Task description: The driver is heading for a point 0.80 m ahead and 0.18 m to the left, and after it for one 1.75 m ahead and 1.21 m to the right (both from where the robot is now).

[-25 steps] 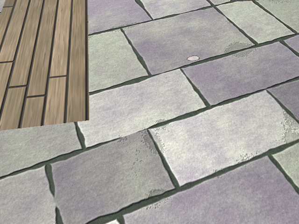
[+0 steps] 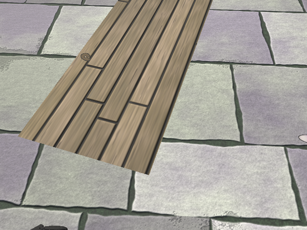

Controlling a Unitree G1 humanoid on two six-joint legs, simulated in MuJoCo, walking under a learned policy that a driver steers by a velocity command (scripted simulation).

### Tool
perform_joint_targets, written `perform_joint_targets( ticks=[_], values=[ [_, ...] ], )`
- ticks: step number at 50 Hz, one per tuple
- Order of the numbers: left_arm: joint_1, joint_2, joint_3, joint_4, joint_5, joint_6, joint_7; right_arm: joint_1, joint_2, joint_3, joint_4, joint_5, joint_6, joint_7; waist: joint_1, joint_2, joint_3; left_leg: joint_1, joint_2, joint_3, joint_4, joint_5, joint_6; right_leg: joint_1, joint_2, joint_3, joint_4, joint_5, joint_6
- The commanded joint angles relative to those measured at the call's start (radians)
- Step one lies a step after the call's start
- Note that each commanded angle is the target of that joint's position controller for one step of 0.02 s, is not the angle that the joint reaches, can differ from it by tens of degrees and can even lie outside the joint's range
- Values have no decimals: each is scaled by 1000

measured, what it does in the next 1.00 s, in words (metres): walks ahead, turning left: left foot, then right foot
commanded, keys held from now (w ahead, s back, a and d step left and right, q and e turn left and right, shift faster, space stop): w+q+shift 0.52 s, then w+shift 0.48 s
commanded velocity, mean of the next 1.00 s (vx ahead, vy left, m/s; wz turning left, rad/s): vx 1.00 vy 0.00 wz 0.72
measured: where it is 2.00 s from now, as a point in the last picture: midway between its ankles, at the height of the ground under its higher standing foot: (53, 64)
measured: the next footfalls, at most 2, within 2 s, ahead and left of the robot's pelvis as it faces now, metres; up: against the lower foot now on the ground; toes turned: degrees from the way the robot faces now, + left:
left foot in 0.38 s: +0.48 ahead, +0.10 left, +0.00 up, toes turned +25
right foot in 0.78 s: +0.93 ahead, +0.17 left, +0.00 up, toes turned +39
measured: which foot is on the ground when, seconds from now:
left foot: up 0.00-0.36, down 0.38-0.80, up 0.82-1.00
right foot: down 0.00-0.38, up 0.40-0.76, down 0.78-1.00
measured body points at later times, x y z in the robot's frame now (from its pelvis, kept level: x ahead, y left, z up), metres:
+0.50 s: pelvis +0.42 +0.07 -0.01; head +0.46 +0.07 +0.44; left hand +0.41 +0.35 -0.11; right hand +0.64 -0.14 -0.13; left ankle +0.44 +0.09 -0.72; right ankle +0.39 -0.13 -0.60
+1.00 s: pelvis +0.86 +0.25 +0.02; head +0.86 +0.27 +0.47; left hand +0.66 +0.46 -0.11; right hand +1.16 +0.17 -0.07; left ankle +0.79 +0.35 -0.64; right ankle +0.90 +0.15 -0.72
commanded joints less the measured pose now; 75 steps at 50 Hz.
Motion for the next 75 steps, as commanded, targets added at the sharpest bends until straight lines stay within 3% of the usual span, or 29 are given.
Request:
perform_joint_targets(
  ticks=[1, 5, 12, 15, 17, 18, 19, 20, 21, 23, 26, 29, 32, 36, 39, 40, 41, 44, 52, 56, 57, 59, 60, 61, 62, 65, 70, 71, 75],
  values=[
    [198, 98, 47, 23, -2, -6, 3, -128, -28, 15, -136, -31, 6, 32, 114, -58, -83, -479, 156, 20, 102, 95, -20, 454, -294, 399, -356, -234, -133],
    [254, 59, 39, 111, -36, -42, -23, -203, 35, 43, -209, -31, 46, 62, 67, -118, -10, -532, 207, 47, 71, 161, -33, 373, -266, 130, -416, 75, -96],
    [302, 121, 50, 173, -25, -56, -19, -434, 33, 67, -283, -26, 46, 92, 77, -60, 132, -426, 154, 255, -365, 372, 15, 372, -180, -238, -497, 512, -32],
    [348, 202, 67, 176, -28, -32, 6, -369, 13, 59, -253, -23, 39, 84, 20, -124, 35, -230, 36, 346, -464, 290, 70, 506, -209, -278, -291, 1211, -12],
    [280, 258, 85, 149, -21, 3, 17, -68, -53, 24, -168, -18, 33, 61, -142, -166, -117, 84, -14, 300, -477, 181, 118, 464, -263, -247, 93, 1361, -35],
    [230, 251, 85, 121, -19, 16, 9, 149, -99, -9, -92, -16, 25, 39, -223, -129, -201, 370, -21, 224, -571, 163, 153, 296, -251, -228, 413, 1166, -49],
    [202, 177, 77, 104, -18, 17, -8, 120, -157, -49, -76, 20, 38, 10, -170, 75, -170, 548, 69, 33, -642, 106, 173, 1, -49, -222, 804, 141, -26],
    [266, 110, 53, -28, -27, -4, -16, 19, -284, -63, -134, -26, 58, 13, -20, 211, -282, 782, 322, -538, -765, 160, 376, -395, 53, -85, 1122, -291, 26],
    [159, 147, 46, -63, -28, -34, -17, 89, -249, -66, -156, -25, 64, -2, -95, 11, -346, 767, 366, -695, -924, 20, 396, -471, 14, 91, 1098, -215, 18],
    [108, 128, 32, -63, -22, -45, -14, 52, -148, -43, -93, -13, 35, -18, 14, -126, -56, 401, 309, -565, -1008, 95, 307, -407, -79, 106, 839, -171, 10],
    [155, 113, 26, -38, 20, 20, -14, -19, -86, -11, -97, -7, -11, -23, 117, -128, 18, 63, 189, -365, -1022, 238, 265, -217, -124, 96, 646, -248, 48],
    [-4, 49, -2, -103, 5, 28, -34, -14, -75, -6, -77, -5, -39, -13, 91, -79, 74, -110, 109, -237, -1086, 277, 218, -123, -135, 30, 349, -17, 50],
    [-88, 20, -16, -109, -21, 18, -52, 44, -65, -6, -43, 14, -56, 4, 25, -32, 50, -102, 95, -177, -1115, 444, 149, 55, -90, -5, 99, 349, 4],
    [-131, 85, 9, -109, -20, 11, -42, 122, -112, -12, 4, 7, -55, -6, -13, -5, 15, 239, 175, -182, -993, 836, 96, 32, -18, -29, -58, 277, -62],
    [291, 176, 62, 3, -28, 6, -7, 49, -154, -16, 9, -27, -44, -14, 229, 21, -200, 192, 153, -123, -450, 1037, 37, 463, 8, -18, -48, 39, -110],
    [478, 259, 89, 35, -1, 6, 12, 49, -52, 10, -22, -20, -54, -16, 289, -104, -327, -37, 77, -49, -53, 719, 16, 711, -186, 237, -47, -312, -154],
    [429, 310, 103, 57, 5, 6, -8, 156, 42, 37, -56, 25, -64, -5, 157, -461, -423, -314, -80, -24, 206, -31, -24, 839, -394, 864, -298, -455, -263],
    [252, 107, 71, 60, -12, 3, -33, -81, -19, 45, -69, -21, -49, 1, 132, -14, -74, -442, 95, -20, 126, 90, -4, 489, -292, 558, -344, -330, -249],
    [265, 84, 48, 173, -52, -47, -42, -316, 56, 97, -197, -44, -33, 50, 33, -68, 125, -352, 175, 117, -442, 328, -65, 172, -114, 86, -531, 330, -193],
    [348, 161, 66, 222, -76, -54, -44, -323, 61, 99, -174, -39, -55, 49, 52, -85, 40, -46, 73, 169, -689, 543, -61, 256, -108, 77, -457, 723, -157],
    [346, 207, 81, 194, -120, -47, -16, -291, -20, 56, -187, 11, -76, 25, 20, -125, -45, 16, 61, 70, -732, 522, -66, 354, -131, 133, -349, 728, -146],
    [261, 224, 86, 167, -102, -15, 4, -105, -77, 24, -130, -1, -79, 0, -113, -145, -159, 227, 91, 71, -790, 629, -58, 348, -86, 115, -46, 745, -71],
    [235, 144, 66, 115, -73, -9, 7, 48, -129, 10, -97, -25, -69, -17, -150, -84, -297, 510, 264, -42, -679, 913, -24, 153, -17, 109, 247, 447, -25],
    [471, -43, 20, 123, -65, -3, 1, 43, -154, 20, -113, -66, -61, -14, -14, 245, -510, 807, 604, -385, -603, 1352, 162, -139, 121, 121, 713, -477, 25],
    [510, 56, 33, 129, -87, 6, -3, 14, -102, 23, -150, -40, -48, -4, -29, 227, -662, 790, 582, -468, -671, 1184, 198, -161, 79, 218, 860, -471, 28],
    [313, 118, 72, 79, -95, 44, 20, -140, 24, 40, -132, 6, -28, -16, 33, 36, -273, 367, 443, -160, -819, 752, 127, -272, -62, 96, 768, -264, 47],
    [217, 57, 78, -7, -92, 94, -3, -222, -6, 7, -77, 1, -59, -29, 100, 83, -79, 27, 437, -36, -1118, 18, 99, -234, -167, 85, 669, -105, 3],
    [152, 41, 66, -27, 11, 114, -45, -103, 7, 21, -44, -30, -68, -27, 79, -10, -44, -11, 444, 12, -1130, 70, 82, -238, -147, 50, 610, -20, -20],
    [74, 47, 66, -44, -23, 119, -92, -97, -41, -4, -28, -27, -80, -10, 84, 36, -43, 102, 425, 160, -1126, 43, 17, -290, -137, 41, 462, 169, -54]
  ],
)
Keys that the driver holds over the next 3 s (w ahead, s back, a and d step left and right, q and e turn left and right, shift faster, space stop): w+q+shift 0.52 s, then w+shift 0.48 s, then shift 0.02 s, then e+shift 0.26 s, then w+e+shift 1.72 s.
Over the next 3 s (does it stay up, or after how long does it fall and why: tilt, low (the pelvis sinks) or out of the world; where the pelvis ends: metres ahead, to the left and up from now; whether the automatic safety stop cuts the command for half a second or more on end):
stays up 2.31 0.19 0.00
